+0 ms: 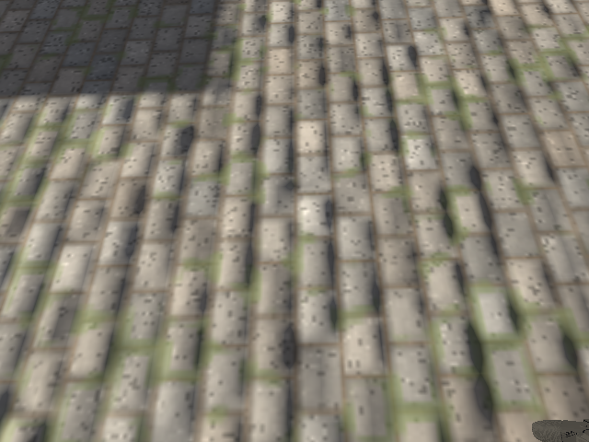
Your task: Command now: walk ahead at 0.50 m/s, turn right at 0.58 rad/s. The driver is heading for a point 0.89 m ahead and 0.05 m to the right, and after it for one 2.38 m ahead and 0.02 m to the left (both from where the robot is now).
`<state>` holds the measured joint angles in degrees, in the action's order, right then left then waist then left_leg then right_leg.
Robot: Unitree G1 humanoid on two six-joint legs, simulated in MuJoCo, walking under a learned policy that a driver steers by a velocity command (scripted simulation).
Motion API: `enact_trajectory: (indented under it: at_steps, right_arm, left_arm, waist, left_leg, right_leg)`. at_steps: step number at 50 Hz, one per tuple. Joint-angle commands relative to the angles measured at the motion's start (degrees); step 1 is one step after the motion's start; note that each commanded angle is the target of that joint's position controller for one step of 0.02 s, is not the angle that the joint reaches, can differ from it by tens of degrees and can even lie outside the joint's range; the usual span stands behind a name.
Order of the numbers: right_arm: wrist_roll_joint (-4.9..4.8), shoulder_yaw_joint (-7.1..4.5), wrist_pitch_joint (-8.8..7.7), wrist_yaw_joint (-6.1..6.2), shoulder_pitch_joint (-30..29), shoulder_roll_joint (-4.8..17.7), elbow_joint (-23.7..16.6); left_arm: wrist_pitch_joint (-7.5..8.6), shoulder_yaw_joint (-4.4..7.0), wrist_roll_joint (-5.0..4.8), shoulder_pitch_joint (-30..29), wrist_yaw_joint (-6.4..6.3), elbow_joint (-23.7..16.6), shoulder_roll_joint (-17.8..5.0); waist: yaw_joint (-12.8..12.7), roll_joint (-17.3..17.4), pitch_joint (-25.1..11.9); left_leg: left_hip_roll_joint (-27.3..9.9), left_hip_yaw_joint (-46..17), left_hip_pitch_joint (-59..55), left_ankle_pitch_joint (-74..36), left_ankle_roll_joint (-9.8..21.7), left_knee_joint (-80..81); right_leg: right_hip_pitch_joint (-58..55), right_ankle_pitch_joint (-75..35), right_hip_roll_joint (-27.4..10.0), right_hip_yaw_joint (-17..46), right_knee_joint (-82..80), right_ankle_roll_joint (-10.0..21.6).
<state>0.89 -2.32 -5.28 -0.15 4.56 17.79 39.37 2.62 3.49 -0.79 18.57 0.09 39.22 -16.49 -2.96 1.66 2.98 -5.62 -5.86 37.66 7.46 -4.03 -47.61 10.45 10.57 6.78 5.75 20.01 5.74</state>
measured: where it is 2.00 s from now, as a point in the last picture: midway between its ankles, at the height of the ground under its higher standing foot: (389, 272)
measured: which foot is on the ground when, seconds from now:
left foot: up 0.00-0.18, down 0.20-0.72, up 0.74-1.00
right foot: down 0.00-0.20, up 0.22-0.68, down 0.70-1.00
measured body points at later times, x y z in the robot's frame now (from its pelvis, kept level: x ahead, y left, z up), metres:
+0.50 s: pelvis +0.27 +0.04 +0.00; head +0.30 +0.03 +0.45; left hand +0.53 +0.24 -0.09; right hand +0.22 -0.24 -0.12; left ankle +0.26 +0.16 -0.75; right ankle +0.34 -0.15 -0.68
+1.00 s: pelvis +0.52 -0.10 +0.00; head +0.54 -0.12 +0.45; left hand +0.67 +0.14 -0.11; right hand +0.57 -0.41 -0.11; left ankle +0.70 +0.03 -0.67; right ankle +0.46 -0.17 -0.75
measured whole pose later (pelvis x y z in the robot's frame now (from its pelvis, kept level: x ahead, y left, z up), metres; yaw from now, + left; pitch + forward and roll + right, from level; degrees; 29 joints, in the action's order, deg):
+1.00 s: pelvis +0.52 -0.10 +0.00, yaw -17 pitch +1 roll -1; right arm -1.3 -3.2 -2.8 -0.7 10.5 17.7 46.5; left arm 5.2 3.4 1.0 18.3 0.8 44.0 -15.2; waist -2.1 3.0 1.3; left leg -6.2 -4.7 40.1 3.0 -1.4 -52.8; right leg 3.6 11.2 3.2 -6.0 14.1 3.5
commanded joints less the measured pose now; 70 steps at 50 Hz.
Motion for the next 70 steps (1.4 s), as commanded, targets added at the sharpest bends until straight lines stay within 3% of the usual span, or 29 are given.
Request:
enact_trajectory:
  at_steps: [1, 6, 9, 10, 11, 12, 13, 14, 17, 26, 31, 34, 35, 36, 37, 38, 39, 41, 47, 52, 57, 59, 61, 62, 63, 64, 65, 67, 70]
  right_arm:
    - [-0.38, -0.19, -0.56, -0.36, -4.3, 2.3, -3.8]
    - [-1.38, -1.59, -1.70, -1.24, -6.4, 5.7, -4.8]
    - [-0.93, -3.44, -2.56, -0.73, 4.3, 8.4, -2.5]
    - [-0.10, -4.28, -2.63, -0.22, 12.7, 11.4, -1.9]
    - [0.39, -5.31, -1.80, -0.55, 16.8, 15.8, 0.2]
    - [-1.02, -4.33, -1.54, -0.85, 15.3, 10.1, -0.6]
    - [-1.16, -3.36, -1.16, -0.53, 12.9, 6.6, -1.2]
    - [-0.60, -2.83, -0.79, -0.44, 10.3, 5.5, -1.3]
    - [-0.18, -2.14, -0.84, -0.05, 8.3, 3.3, 0.0]
    - [-1.28, -3.08, -0.63, -0.24, 11.1, 7.5, 4.8]
    - [-2.82, -3.51, 0.86, -0.33, 15.9, 10.0, 8.4]
    - [-3.17, -3.44, 1.86, 0.18, 14.9, 11.1, 9.1]
    - [-2.30, -2.57, 1.63, 0.49, 15.1, 9.3, 8.5]
    - [-0.37, -0.20, 0.70, -0.02, 19.2, 2.5, 5.6]
    - [-1.22, -0.26, -0.68, -0.47, 19.2, 4.3, 6.9]
    - [-3.31, -1.71, -1.17, -0.88, 14.0, 8.5, 5.3]
    - [-3.82, -1.44, -1.33, -0.87, 10.9, 7.8, 4.5]
    - [-2.44, -1.72, -0.29, -0.51, 11.1, 6.6, 5.6]
    - [-2.29, -1.51, 2.50, -0.07, 9.6, 3.0, 5.4]
    - [-1.91, -0.64, 1.76, -1.64, 1.6, 1.1, 2.9]
    - [-1.85, -0.50, 1.75, -3.42, -4.1, 1.4, -1.4]
    - [-1.88, -1.22, 1.98, -3.89, -2.3, 2.8, -2.4]
    - [-2.03, -3.48, 2.36, -3.51, 8.9, 6.6, -0.5]
    - [-1.92, -5.42, 2.65, -2.55, 17.9, 10.7, 1.3]
    - [-1.62, -6.74, 2.65, -1.65, 18.5, 17.7, 0.8]
    - [-1.31, -5.58, 2.24, -1.66, 18.8, 14.3, -1.3]
    - [-0.82, -4.71, 1.93, -1.65, 16.3, 11.3, -1.7]
    - [-2.11, -3.95, 2.08, -1.21, 10.1, 7.7, -2.4]
    - [-0.82, -3.68, 2.73, -0.40, 6.3, 7.2, -4.0]
  left_arm:
    - [0.39, 2.91, -0.32, -0.5, -0.96, -3.4, -10.3]
    - [-0.28, 2.91, -0.78, 1.9, -1.19, -1.8, -9.6]
    - [-0.55, 2.05, -0.28, 0.3, -1.07, -2.4, -6.7]
    - [-0.42, 0.66, 0.65, 1.4, -0.90, -3.3, -3.0]
    - [0.15, -0.24, -1.21, 9.5, -0.82, -5.1, -0.6]
    - [0.09, 0.83, -1.97, 8.6, -1.14, -3.4, -7.1]
    - [-0.25, 1.75, -1.46, 2.0, -1.13, -3.9, -10.1]
    - [-0.52, 1.84, -0.70, -1.2, -1.23, -4.5, -9.7]
    - [-0.88, 1.76, -0.87, -2.7, -0.36, -5.6, -6.6]
    - [-0.13, -0.43, -0.24, -12.9, 1.32, -8.4, -1.5]
    - [0.55, -0.38, -0.39, -19.5, 2.67, -11.0, -2.5]
    - [0.41, 2.14, 0.30, -7.1, 2.32, -7.8, -7.0]
    - [-0.03, 3.65, 0.34, 1.8, 1.51, -5.3, -10.3]
    - [-0.28, 4.72, 1.06, 7.1, 0.66, -4.5, -16.8]
    - [-0.05, 3.82, 0.53, 7.9, 0.82, -5.0, -14.1]
    - [0.39, 2.63, 0.57, 4.5, 1.17, -4.5, -10.9]
    - [0.68, 2.05, 0.45, 1.2, 1.17, -4.2, -8.9]
    - [1.49, 1.01, 0.97, -4.3, 1.46, -4.0, -5.2]
    - [3.93, 1.64, 2.03, -4.9, 0.69, -0.1, -5.6]
    - [3.74, 2.02, 1.47, -3.3, -0.25, 2.3, -7.5]
    - [1.68, 2.81, 0.21, -0.1, -0.80, 5.3, -9.1]
    - [0.65, 3.24, 0.05, -1.1, -1.36, 5.2, -10.7]
    - [-0.44, 3.31, -0.03, -2.5, -2.08, 4.7, -11.5]
    - [-0.32, 2.71, 0.32, -2.4, -2.52, 3.8, -10.4]
    - [1.13, 0.16, 2.53, 3.9, -1.58, 0.8, -2.3]
    - [3.27, 0.03, 1.38, 0.9, -0.68, 0.9, -5.3]
    - [4.25, 0.83, -0.72, -4.4, -0.11, -0.6, -8.4]
    - [4.36, 0.73, 0.72, -7.6, -0.96, -1.1, -7.8]
    - [1.90, 1.00, 1.48, -5.3, -1.43, -1.2, -7.0]
  waist:
    - [-0.5, -5.7, -2.9]
    - [-0.3, -7.9, -3.2]
    - [5.6, -8.5, -7.8]
    - [8.5, -1.5, -16.0]
    - [4.6, 17.9, -21.2]
    - [6.1, 11.4, -17.1]
    - [7.8, 6.3, -10.2]
    - [7.0, 2.7, -6.6]
    - [4.6, 5.2, -2.5]
    - [6.7, 1.6, 0.0]
    - [7.3, 2.3, 1.8]
    - [-1.3, 3.4, -6.7]
    - [-5.2, 1.9, -12.3]
    - [-3.2, -12.1, -20.7]
    - [-4.0, -13.0, -28.6]
    - [-3.9, -9.6, -19.2]
    - [-2.4, -8.0, -12.2]
    - [1.7, -6.4, -6.2]
    - [3.5, -5.1, -1.3]
    - [0.4, -3.9, 1.3]
    - [-1.1, -3.6, 2.7]
    - [0.9, -5.5, 0.0]
    - [7.5, -6.0, -7.2]
    - [11.8, -2.4, -12.0]
    - [5.8, 13.5, -18.0]
    - [8.7, 8.9, -27.9]
    - [9.8, 4.7, -22.2]
    - [5.9, -2.6, -10.8]
    - [1.6, -0.4, -8.0]
  left_leg:
    - [4.4, 3.5, -9.2, -11.4, -0.9, 11.5]
    - [5.6, 0.4, -11.7, -7.6, 1.5, 19.0]
    - [3.7, 0.7, -27.5, -3.8, 5.9, 22.2]
    - [-6.4, -9.2, -42.0, 0.6, 9.5, 21.7]
    - [-18.5, -37.5, -57.5, 14.1, 19.4, 27.9]
    - [-18.7, -41.2, -55.0, 27.4, 18.7, 30.7]
    - [-15.9, -30.9, -48.6, 25.1, 15.9, 31.2]
    - [-13.2, -23.0, -42.1, 16.8, 14.3, 31.7]
    - [-8.4, -9.8, -32.9, 3.5, 13.3, 35.4]
    - [-7.2, 6.5, -33.0, -11.3, 14.4, 39.2]
    - [-10.5, 7.4, -40.1, -17.3, 13.4, 37.0]
    - [-8.3, 11.8, -39.4, -41.0, 10.5, 20.0]
    - [-6.1, 13.2, -29.5, -33.1, 8.3, 7.4]
    - [2.2, 13.5, -6.0, 2.5, 4.4, -16.0]
    - [6.1, 2.8, 0.6, 26.3, 4.1, -26.2]
    - [2.7, 1.2, 6.0, 23.3, 4.6, -28.9]
    - [0.1, 2.4, 6.2, 18.4, 5.2, -26.2]
    - [-3.1, 2.2, 0.5, 11.2, 4.6, -19.9]
    - [-2.2, -0.9, 1.2, -2.1, 2.1, -10.4]
    - [-0.4, 3.0, -0.3, -14.8, 3.3, 6.0]
    - [1.0, 6.0, 3.5, -7.1, 6.5, 12.3]
    - [4.0, 9.6, -1.5, -0.9, 8.5, 12.5]
    - [8.9, 12.3, -17.5, 1.0, 11.6, 14.3]
    - [6.8, 5.9, -33.7, -4.4, 14.3, 16.9]
    - [-9.7, -24.3, -55.8, -10.7, 25.7, 17.9]
    - [-15.4, -40.6, -61.7, -16.2, 30.7, 25.4]
    - [-13.2, -29.9, -57.8, -24.5, 27.3, 25.0]
    - [-7.9, -16.8, -41.4, -31.2, 22.6, 25.1]
    - [-4.8, -11.6, -27.5, -37.3, 21.7, 28.3]
  right_leg:
    - [6.1, -10.0, -10.4, 8.3, -5.5, 7.2]
    - [-1.1, -3.7, -13.9, 17.0, 1.0, 5.5]
    - [0.5, -6.9, -10.6, 16.5, 12.5, 2.2]
    - [7.2, 2.3, -6.8, 11.4, 28.7, -0.1]
    - [27.7, 24.9, 0.2, 4.4, 46.6, -3.7]
    - [34.6, 21.8, -4.9, 5.6, 53.9, -4.7]
    - [35.9, 16.3, -6.8, 4.3, 55.3, -5.1]
    - [33.9, 12.3, -8.7, 2.7, 54.2, -5.4]
    - [29.3, 7.3, -12.1, 1.5, 48.6, -5.5]
    - [27.3, -9.2, -11.7, -3.0, 23.7, -5.8]
    - [24.5, -5.3, -9.7, -6.1, 13.8, -3.0]
    - [3.6, -5.3, -4.8, -9.9, 8.1, 1.0]
    - [-12.3, -7.4, -7.7, -5.5, 10.0, 2.9]
    - [-34.3, -3.0, -24.0, 21.2, 8.9, 11.1]
    - [-35.9, 1.0, -30.1, 38.8, 0.3, 15.8]
    - [-29.3, 1.5, -27.5, 29.7, -0.8, 12.8]
    - [-20.7, -1.8, -24.9, 20.1, -1.6, 10.6]
    - [-7.6, -8.5, -20.6, 10.1, -5.5, 7.9]
    - [-1.2, -13.5, -19.7, -2.4, -12.9, 7.2]
    - [-4.1, -13.8, -19.3, -10.0, -14.4, 4.6]
    - [-15.9, -22.4, -22.7, -12.6, -9.0, 3.1]
    - [-18.1, -40.5, -22.8, -14.4, -2.2, 1.6]
    - [-15.2, -53.4, -20.6, -16.8, 14.8, -0.8]
    - [-4.3, -42.9, -17.8, -17.1, 30.6, -3.5]
    - [22.6, 9.9, -6.0, -14.9, 53.9, -8.6]
    - [29.0, 25.8, -1.9, -1.5, 63.8, -8.9]
    - [32.2, 22.3, -5.8, 1.4, 63.7, -7.7]
    - [30.6, 16.2, -10.0, -0.5, 54.0, -7.6]
    - [22.3, 12.9, -10.5, -1.3, 46.3, -9.2]
Next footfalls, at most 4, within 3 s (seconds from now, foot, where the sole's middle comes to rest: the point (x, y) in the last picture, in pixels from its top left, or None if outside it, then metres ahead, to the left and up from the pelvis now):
0.20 left None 0.30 0.15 -0.78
0.70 right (420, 425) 0.49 -0.19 -0.78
1.24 left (354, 284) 0.85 -0.05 -0.78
1.68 right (427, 241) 0.99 -0.25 -0.78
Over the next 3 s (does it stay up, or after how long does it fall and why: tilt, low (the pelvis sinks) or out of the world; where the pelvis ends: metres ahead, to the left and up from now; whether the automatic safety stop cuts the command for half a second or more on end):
stays up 0.86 -0.14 -0.01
